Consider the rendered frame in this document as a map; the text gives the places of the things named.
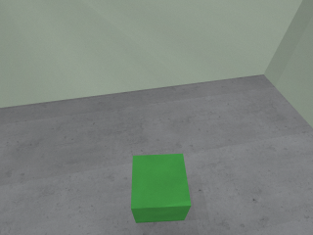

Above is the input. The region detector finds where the carton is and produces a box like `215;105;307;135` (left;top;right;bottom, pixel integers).
131;154;192;223

